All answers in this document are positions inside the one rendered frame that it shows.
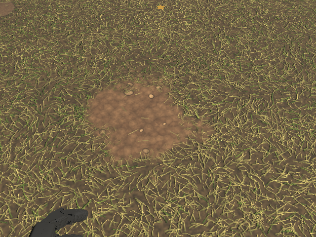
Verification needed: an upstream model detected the left robot hand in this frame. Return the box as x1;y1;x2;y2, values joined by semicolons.
29;207;89;237

